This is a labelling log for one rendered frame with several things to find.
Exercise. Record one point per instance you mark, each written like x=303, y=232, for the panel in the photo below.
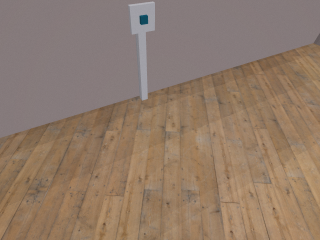
x=135, y=11

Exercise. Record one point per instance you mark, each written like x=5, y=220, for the button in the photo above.
x=143, y=19

